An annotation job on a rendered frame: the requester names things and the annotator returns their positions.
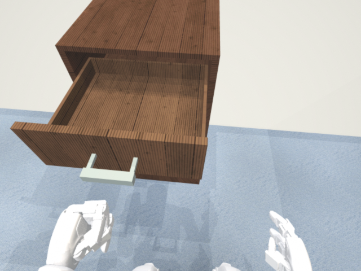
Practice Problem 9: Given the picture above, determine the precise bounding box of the cabinet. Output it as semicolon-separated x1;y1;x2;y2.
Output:
55;0;220;184

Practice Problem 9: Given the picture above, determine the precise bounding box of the drawer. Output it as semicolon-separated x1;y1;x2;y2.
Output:
10;57;208;180

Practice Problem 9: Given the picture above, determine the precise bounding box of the robot left hand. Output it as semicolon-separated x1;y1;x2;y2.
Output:
46;200;114;270

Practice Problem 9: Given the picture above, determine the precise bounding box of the robot right hand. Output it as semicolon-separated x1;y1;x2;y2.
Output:
265;211;312;271

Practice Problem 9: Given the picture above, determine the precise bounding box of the handle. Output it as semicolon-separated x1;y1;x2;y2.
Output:
80;154;138;186

